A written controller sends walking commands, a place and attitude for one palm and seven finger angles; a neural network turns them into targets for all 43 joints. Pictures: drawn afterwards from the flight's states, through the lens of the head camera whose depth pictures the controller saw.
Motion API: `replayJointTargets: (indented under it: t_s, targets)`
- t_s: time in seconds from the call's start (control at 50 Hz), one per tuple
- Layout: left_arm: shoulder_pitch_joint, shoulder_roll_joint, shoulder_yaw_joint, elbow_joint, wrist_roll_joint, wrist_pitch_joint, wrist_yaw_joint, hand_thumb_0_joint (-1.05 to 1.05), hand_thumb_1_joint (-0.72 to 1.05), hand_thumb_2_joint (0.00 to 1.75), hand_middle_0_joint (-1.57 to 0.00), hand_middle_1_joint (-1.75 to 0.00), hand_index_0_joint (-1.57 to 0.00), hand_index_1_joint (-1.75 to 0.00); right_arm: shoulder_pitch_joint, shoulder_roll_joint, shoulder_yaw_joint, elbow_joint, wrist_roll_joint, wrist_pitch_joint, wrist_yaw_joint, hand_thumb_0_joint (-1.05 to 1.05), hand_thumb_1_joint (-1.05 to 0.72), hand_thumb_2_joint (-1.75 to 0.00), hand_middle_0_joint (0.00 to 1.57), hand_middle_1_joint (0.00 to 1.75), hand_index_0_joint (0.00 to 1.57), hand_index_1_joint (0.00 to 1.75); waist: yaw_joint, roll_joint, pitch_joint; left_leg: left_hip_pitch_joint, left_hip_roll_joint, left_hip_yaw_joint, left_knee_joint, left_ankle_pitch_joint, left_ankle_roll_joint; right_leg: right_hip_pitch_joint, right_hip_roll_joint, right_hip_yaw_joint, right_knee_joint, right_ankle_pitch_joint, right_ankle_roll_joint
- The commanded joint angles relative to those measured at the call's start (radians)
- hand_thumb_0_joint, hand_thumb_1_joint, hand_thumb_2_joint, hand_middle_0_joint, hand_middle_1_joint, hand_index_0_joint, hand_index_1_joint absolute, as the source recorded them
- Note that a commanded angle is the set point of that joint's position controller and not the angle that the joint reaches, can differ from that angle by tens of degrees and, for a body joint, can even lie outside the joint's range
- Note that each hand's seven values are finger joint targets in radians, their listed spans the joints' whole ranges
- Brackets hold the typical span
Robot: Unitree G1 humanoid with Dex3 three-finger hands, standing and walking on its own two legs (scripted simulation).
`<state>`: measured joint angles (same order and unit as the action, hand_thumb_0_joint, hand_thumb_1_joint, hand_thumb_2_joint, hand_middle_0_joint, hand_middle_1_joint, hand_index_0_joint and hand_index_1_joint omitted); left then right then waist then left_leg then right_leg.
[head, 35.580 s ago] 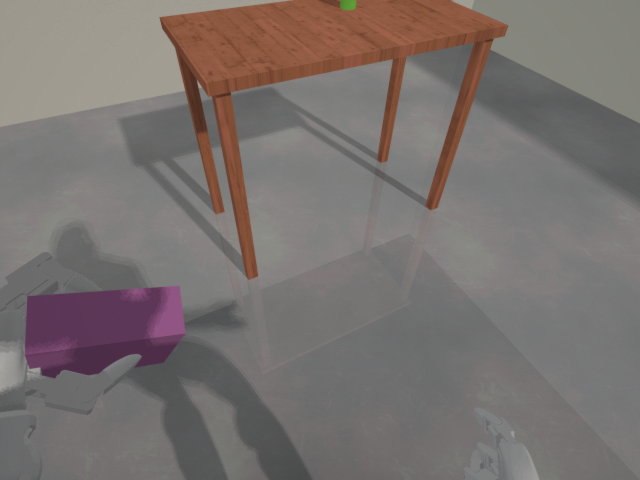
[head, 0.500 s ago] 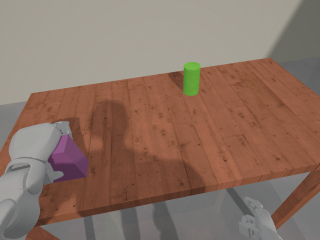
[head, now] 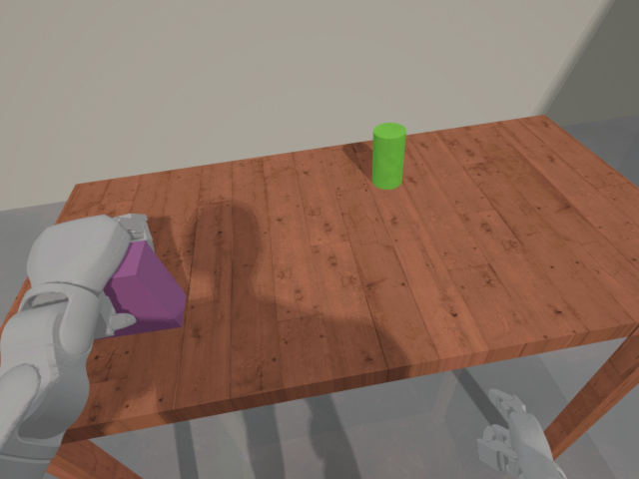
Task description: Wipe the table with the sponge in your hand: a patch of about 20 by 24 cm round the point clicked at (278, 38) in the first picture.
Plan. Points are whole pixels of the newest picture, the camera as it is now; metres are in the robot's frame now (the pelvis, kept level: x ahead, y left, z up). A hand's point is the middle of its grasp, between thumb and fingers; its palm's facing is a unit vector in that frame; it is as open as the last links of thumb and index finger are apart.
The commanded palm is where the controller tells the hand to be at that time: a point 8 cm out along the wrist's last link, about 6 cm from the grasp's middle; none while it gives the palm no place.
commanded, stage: lift the sponge slowly off the table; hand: left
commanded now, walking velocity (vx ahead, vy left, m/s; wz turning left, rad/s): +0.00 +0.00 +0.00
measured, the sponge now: (126, 301) +0.25 +0.29 +0.12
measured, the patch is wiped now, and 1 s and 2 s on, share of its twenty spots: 1.00 1.00 1.00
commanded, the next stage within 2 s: bring the sponge back beside the body in 0.92 s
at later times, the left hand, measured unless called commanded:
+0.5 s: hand (109, 253) +0.26 +0.28 +0.20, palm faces +0.15 -0.06 -0.99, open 9.3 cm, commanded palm +0.22 +0.28 +0.28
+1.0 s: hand (105, 228) +0.27 +0.28 +0.22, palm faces +0.19 -0.06 -0.98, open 9.3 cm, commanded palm +0.22 +0.28 +0.30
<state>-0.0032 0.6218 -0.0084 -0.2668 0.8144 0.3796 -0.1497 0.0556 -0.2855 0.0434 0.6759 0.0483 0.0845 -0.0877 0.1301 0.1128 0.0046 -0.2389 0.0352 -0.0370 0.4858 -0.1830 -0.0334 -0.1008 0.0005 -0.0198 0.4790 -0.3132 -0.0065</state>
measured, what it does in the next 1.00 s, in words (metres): stands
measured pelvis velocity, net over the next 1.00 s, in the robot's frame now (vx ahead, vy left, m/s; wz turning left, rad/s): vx -0.01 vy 0.00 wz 0.00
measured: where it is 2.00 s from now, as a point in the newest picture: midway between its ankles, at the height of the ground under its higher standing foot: outside the picture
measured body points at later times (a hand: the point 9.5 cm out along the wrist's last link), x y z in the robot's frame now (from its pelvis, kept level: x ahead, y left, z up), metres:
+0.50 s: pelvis -0.01 +0.00 +0.00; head -0.03 -0.05 +0.45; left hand +0.25 +0.28 +0.25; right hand +0.23 -0.21 -0.09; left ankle +0.05 +0.14 -0.74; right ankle -0.03 -0.12 -0.74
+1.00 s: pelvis -0.01 +0.00 +0.00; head -0.03 -0.05 +0.45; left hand +0.26 +0.28 +0.27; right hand +0.23 -0.21 -0.09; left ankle +0.05 +0.14 -0.74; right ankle -0.03 -0.12 -0.74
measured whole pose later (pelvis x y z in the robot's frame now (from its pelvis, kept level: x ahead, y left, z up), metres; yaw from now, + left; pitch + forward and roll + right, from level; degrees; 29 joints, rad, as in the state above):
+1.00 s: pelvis -0.01 +0.00 +0.00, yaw +0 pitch -3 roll +0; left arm -0.23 0.68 -0.02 -0.24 0.78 0.47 -0.24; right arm 0.04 -0.29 0.06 0.66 0.07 0.09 -0.10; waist 0.14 0.12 -0.01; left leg -0.25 0.03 -0.03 0.47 -0.16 -0.04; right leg -0.14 0.00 -0.01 0.50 -0.31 -0.01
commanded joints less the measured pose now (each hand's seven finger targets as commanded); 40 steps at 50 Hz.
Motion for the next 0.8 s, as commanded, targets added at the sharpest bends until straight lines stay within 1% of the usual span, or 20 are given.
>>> replayJointTargets:
  t_s: [0.0, 0.08, 0.1, 0.18, 0.2, 0.24, 0.28, 0.3, 0.38, 0.4, 0.44, 0.48, 0.5, 0.56, 0.6, 0.62, 0.68, 0.7, 0.72, 0.78]
  targets:
    - [-0.355, 0.287, 0.189, -0.231, 0.043, 0.003, 0.049, 0.00, 0.10, 1.30, -1.20, -1.60, -1.20, -1.60, -0.310, -0.072, -0.006, -0.236, 0.003, -0.079, 0.006, 0.00, -0.90, -0.90, 0.20, 0.30, 0.20, 0.30, 0.020, -0.009, -0.238, 0.159, -0.066, 0.023, -0.054, 0.153, 0.056, -0.044, 0.044, 0.042, -0.099, 0.183, -0.061]
    - [-0.382, 0.263, 0.156, -0.155, 0.043, 0.023, 0.048, 0.00, 0.10, 1.30, -1.20, -1.60, -1.20, -1.60, -0.281, -0.075, -0.008, -0.215, -0.002, -0.067, 0.008, 0.00, -0.90, -0.90, 0.20, 0.30, 0.20, 0.30, 0.021, -0.017, -0.212, 0.145, -0.066, 0.036, -0.065, 0.140, 0.052, -0.062, 0.034, 0.011, -0.109, 0.166, -0.050]
    - [-0.409, 0.262, 0.158, -0.189, 0.040, 0.028, 0.044, 0.00, 0.10, 1.30, -1.20, -1.60, -1.20, -1.60, -0.323, -0.067, -0.002, -0.234, 0.009, -0.079, 0.006, 0.00, -0.90, -0.90, 0.20, 0.30, 0.20, 0.30, 0.021, -0.023, -0.222, 0.153, -0.063, 0.024, -0.068, 0.132, 0.054, -0.055, 0.042, 0.041, -0.107, 0.155, -0.062]
    - [-0.398, 0.284, 0.167, -0.154, 0.034, 0.045, 0.032, 0.00, 0.10, 1.30, -1.20, -1.60, -1.20, -1.60, -0.288, -0.078, -0.007, -0.220, 0.000, -0.067, 0.007, 0.00, -0.90, -0.90, 0.20, 0.30, 0.20, 0.30, 0.026, -0.041, -0.237, 0.142, -0.067, 0.036, -0.059, 0.149, 0.054, -0.049, 0.029, 0.018, -0.100, 0.187, -0.049]
    - [-0.400, 0.307, 0.192, -0.173, 0.033, 0.050, 0.027, 0.00, 0.10, 1.30, -1.20, -1.60, -1.20, -1.60, -0.323, -0.073, -0.001, -0.237, 0.009, -0.075, 0.006, 0.00, -0.90, -0.90, 0.20, 0.30, 0.20, 0.30, 0.027, -0.040, -0.244, 0.143, -0.064, 0.025, -0.059, 0.137, 0.055, -0.045, 0.037, 0.049, -0.099, 0.168, -0.060]
    - [-0.410, 0.284, 0.162, -0.134, 0.035, 0.056, 0.019, 0.00, 0.10, 1.30, -1.20, -1.60, -1.20, -1.60, -0.288, -0.076, 0.000, -0.223, 0.003, -0.069, 0.007, 0.00, -0.90, -0.90, 0.20, 0.30, 0.20, 0.30, 0.021, -0.042, -0.230, 0.135, -0.065, 0.037, -0.053, 0.141, 0.053, -0.061, 0.026, 0.022, -0.100, 0.171, -0.048]
    - [-0.407, 0.300, 0.174, -0.148, 0.028, 0.058, 0.009, 0.00, 0.10, 1.30, -1.20, -1.60, -1.20, -1.60, -0.288, -0.079, -0.003, -0.223, 0.002, -0.062, 0.007, 0.00, -0.90, -0.90, 0.20, 0.30, 0.20, 0.30, 0.025, -0.036, -0.229, 0.133, -0.067, 0.036, -0.051, 0.148, 0.055, -0.058, 0.028, 0.019, -0.096, 0.190, -0.047]
    - [-0.429, 0.293, 0.169, -0.175, 0.027, 0.060, 0.002, 0.00, 0.10, 1.30, -1.20, -1.60, -1.20, -1.60, -0.324, -0.073, 0.004, -0.242, 0.011, -0.072, 0.005, 0.00, -0.90, -0.90, 0.20, 0.30, 0.20, 0.30, 0.019, -0.041, -0.234, 0.140, -0.064, 0.028, -0.053, 0.131, 0.056, -0.061, 0.035, 0.046, -0.099, 0.165, -0.055]
    - [-0.423, 0.301, 0.166, -0.181, 0.023, 0.056, -0.009, 0.00, 0.10, 1.30, -1.20, -1.60, -1.20, -1.60, -0.290, -0.075, -0.001, -0.231, 0.001, -0.066, 0.007, 0.00, -0.90, -0.90, 0.20, 0.30, 0.20, 0.30, 0.026, -0.033, -0.237, 0.138, -0.068, 0.037, -0.044, 0.149, 0.057, -0.065, 0.024, 0.018, -0.094, 0.192, -0.044]
    - [-0.440, 0.320, 0.189, -0.201, 0.025, 0.057, -0.010, 0.00, 0.10, 1.30, -1.20, -1.60, -1.20, -1.60, -0.318, -0.073, 0.003, -0.245, 0.009, -0.076, 0.005, 0.00, -0.90, -0.90, 0.20, 0.30, 0.20, 0.30, 0.022, -0.045, -0.251, 0.143, -0.064, 0.025, -0.043, 0.145, 0.056, -0.057, 0.033, 0.054, -0.091, 0.187, -0.056]
    - [-0.455, 0.328, 0.185, -0.173, 0.028, 0.057, -0.009, 0.00, 0.10, 1.30, -1.20, -1.60, -1.20, -1.60, -0.284, -0.075, 0.003, -0.230, 0.001, -0.073, 0.003, 0.00, -0.90, -0.90, 0.20, 0.30, 0.20, 0.30, 0.024, -0.037, -0.247, 0.135, -0.067, 0.036, -0.039, 0.152, 0.054, -0.065, 0.022, 0.023, -0.089, 0.187, -0.046]
    - [-0.450, 0.345, 0.203, -0.178, 0.021, 0.056, -0.011, 0.00, 0.10, 1.30, -1.20, -1.60, -1.20, -1.60, -0.284, -0.078, -0.001, -0.231, -0.001, -0.067, 0.004, 0.00, -0.90, -0.90, 0.20, 0.30, 0.20, 0.30, 0.031, -0.031, -0.241, 0.134, -0.070, 0.036, -0.038, 0.159, 0.056, -0.060, 0.022, 0.028, -0.090, 0.207, -0.046]
    - [-0.470, 0.349, 0.208, -0.201, 0.022, 0.060, -0.013, 0.00, 0.10, 1.30, -1.20, -1.60, -1.20, -1.60, -0.317, -0.074, 0.004, -0.243, 0.010, -0.075, 0.003, 0.00, -0.90, -0.90, 0.20, 0.30, 0.20, 0.30, 0.024, -0.018, -0.250, 0.143, -0.067, 0.025, -0.039, 0.152, 0.055, -0.059, 0.032, 0.063, -0.090, 0.193, -0.058]
    - [-0.474, 0.335, 0.189, -0.160, 0.009, 0.064, -0.019, 0.00, 0.10, 1.30, -1.20, -1.60, -1.20, -1.60, -0.282, -0.078, 0.003, -0.230, 0.003, -0.067, 0.003, 0.00, -0.90, -0.90, 0.20, 0.30, 0.20, 0.30, 0.024, -0.035, -0.228, 0.127, -0.067, 0.034, -0.042, 0.151, 0.053, -0.068, 0.020, 0.027, -0.093, 0.198, -0.043]
    - [-0.490, 0.354, 0.210, -0.180, 0.010, 0.066, -0.025, 0.00, 0.10, 1.30, -1.20, -1.60, -1.20, -1.60, -0.315, -0.075, 0.004, -0.243, 0.014, -0.075, 0.001, 0.00, -0.90, -0.90, 0.20, 0.30, 0.20, 0.30, 0.024, -0.031, -0.247, 0.138, -0.065, 0.023, -0.041, 0.143, 0.053, -0.063, 0.030, 0.066, -0.091, 0.180, -0.055]
    - [-0.494, 0.347, 0.193, -0.190, 0.010, 0.065, -0.025, 0.00, 0.10, 1.30, -1.20, -1.60, -1.20, -1.60, -0.289, -0.076, 0.004, -0.241, 0.004, -0.073, 0.001, 0.00, -0.90, -0.90, 0.20, 0.30, 0.20, 0.30, 0.029, -0.029, -0.257, 0.133, -0.067, 0.031, -0.039, 0.156, 0.054, -0.057, 0.016, 0.034, -0.084, 0.190, -0.048]
    - [-0.493, 0.343, 0.191, -0.167, 0.001, 0.065, -0.036, 0.00, 0.10, 1.30, -1.20, -1.60, -1.20, -1.60, -0.284, -0.078, 0.002, -0.234, 0.004, -0.069, 0.001, 0.00, -0.90, -0.90, 0.20, 0.30, 0.20, 0.30, 0.027, -0.043, -0.240, 0.127, -0.066, 0.034, -0.042, 0.146, 0.053, -0.067, 0.017, 0.027, -0.088, 0.196, -0.042]
    - [-0.491, 0.349, 0.206, -0.191, -0.002, 0.070, -0.038, 0.00, 0.10, 1.30, -1.20, -1.60, -1.20, -1.60, -0.320, -0.073, 0.005, -0.249, 0.016, -0.076, -0.001, 0.00, -0.90, -0.90, 0.20, 0.30, 0.20, 0.30, 0.024, -0.040, -0.239, 0.136, -0.063, 0.022, -0.042, 0.138, 0.053, -0.069, 0.028, 0.065, -0.091, 0.174, -0.053]
    - [-0.515, 0.344, 0.185, -0.186, 0.003, 0.069, -0.038, 0.00, 0.10, 1.30, -1.20, -1.60, -1.20, -1.60, -0.289, -0.077, 0.007, -0.242, 0.005, -0.074, -0.001, 0.00, -0.90, -0.90, 0.20, 0.30, 0.20, 0.30, 0.027, -0.032, -0.255, 0.125, -0.065, 0.029, -0.042, 0.145, 0.052, -0.062, 0.014, 0.032, -0.081, 0.178, -0.046]
    - [-0.543, 0.348, 0.188, -0.179, 0.001, 0.067, -0.039, 0.00, 0.10, 1.30, -1.20, -1.60, -1.20, -1.60, -0.289, -0.078, 0.004, -0.237, 0.007, -0.070, -0.001, 0.00, -0.90, -0.90, 0.20, 0.30, 0.20, 0.30, 0.027, -0.028, -0.244, 0.128, -0.064, 0.029, -0.053, 0.139, 0.050, -0.069, 0.019, 0.019, -0.087, 0.173, -0.045]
